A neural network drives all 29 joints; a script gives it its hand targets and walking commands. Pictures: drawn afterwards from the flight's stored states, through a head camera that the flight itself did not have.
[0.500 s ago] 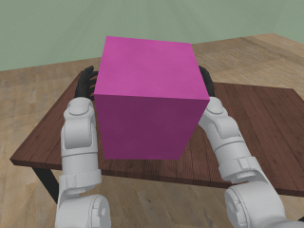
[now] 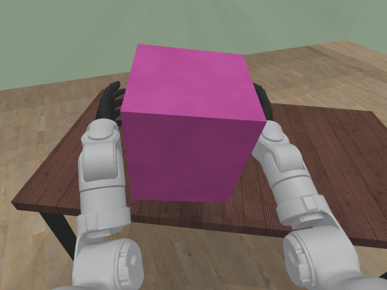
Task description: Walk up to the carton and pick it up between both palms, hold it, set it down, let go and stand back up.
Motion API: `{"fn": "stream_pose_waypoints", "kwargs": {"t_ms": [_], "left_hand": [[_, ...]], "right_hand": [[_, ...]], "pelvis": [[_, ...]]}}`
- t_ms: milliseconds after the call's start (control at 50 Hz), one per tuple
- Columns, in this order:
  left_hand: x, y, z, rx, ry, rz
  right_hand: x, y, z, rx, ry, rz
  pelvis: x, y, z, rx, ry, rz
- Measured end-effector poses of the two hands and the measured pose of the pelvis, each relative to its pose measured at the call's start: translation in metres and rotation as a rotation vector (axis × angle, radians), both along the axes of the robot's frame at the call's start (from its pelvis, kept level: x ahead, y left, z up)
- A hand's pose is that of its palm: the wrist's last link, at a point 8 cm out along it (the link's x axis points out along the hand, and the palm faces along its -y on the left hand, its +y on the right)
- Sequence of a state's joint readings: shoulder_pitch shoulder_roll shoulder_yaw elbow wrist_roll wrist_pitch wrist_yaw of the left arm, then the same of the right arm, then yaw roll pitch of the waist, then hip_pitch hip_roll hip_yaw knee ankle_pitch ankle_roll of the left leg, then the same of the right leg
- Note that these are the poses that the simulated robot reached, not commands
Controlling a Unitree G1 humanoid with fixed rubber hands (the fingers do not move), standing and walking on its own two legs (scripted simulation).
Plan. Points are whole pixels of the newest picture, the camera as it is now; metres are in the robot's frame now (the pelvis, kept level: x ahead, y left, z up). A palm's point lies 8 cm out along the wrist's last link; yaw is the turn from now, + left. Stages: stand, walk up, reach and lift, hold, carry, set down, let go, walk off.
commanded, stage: hold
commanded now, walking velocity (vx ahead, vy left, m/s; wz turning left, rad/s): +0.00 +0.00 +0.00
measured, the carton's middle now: (185, 129) +0.38 +0.01 +0.18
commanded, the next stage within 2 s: none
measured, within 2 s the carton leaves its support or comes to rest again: neither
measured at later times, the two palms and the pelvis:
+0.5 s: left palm (103, 126) +0.35 +0.16 +0.21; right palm (258, 124) +0.36 -0.14 +0.20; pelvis +0.00 +0.00 +0.00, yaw +0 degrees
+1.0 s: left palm (102, 126) +0.35 +0.17 +0.21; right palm (257, 122) +0.36 -0.13 +0.20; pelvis +0.00 +0.00 +0.00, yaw +1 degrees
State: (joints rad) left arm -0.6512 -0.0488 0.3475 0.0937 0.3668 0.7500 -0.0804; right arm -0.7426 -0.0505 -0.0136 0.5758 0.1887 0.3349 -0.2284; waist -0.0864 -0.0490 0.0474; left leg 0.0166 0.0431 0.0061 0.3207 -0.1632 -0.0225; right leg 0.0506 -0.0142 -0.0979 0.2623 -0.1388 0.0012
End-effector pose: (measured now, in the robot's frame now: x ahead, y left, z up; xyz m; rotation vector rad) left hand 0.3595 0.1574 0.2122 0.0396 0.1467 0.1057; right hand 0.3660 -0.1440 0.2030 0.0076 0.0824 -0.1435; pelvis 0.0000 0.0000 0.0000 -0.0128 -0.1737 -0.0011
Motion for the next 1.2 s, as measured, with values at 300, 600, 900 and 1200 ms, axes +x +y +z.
{"fn": "stream_pose_waypoints", "kwargs": {"t_ms": [300, 600, 900, 1200], "left_hand": [[-0.007, 0.015, -0.005, -0.016, 0.0, 0.017], [-0.006, 0.004, -0.003, 0.001, -0.005, -0.005], [-0.007, 0.009, -0.005, -0.011, 0.005, 0.015], [-0.006, 0.009, -0.004, -0.005, -0.002, -0.003]], "right_hand": [[-0.001, 0.015, 0.004, 0.021, -0.003, 0.016], [-0.006, 0.004, 0.001, 0.027, -0.009, -0.005], [-0.001, 0.009, 0.003, 0.021, -0.001, 0.015], [-0.005, 0.009, 0.003, 0.024, -0.01, -0.002]], "pelvis": [[0.002, 0.0, 0.0, -0.001, -0.006, 0.014], [-0.001, 0.003, 0.0, -0.001, 0.005, -0.001], [-0.002, -0.003, 0.0, 0.001, 0.003, 0.008], [-0.002, 0.002, 0.0, -0.001, 0.0, 0.005]]}}
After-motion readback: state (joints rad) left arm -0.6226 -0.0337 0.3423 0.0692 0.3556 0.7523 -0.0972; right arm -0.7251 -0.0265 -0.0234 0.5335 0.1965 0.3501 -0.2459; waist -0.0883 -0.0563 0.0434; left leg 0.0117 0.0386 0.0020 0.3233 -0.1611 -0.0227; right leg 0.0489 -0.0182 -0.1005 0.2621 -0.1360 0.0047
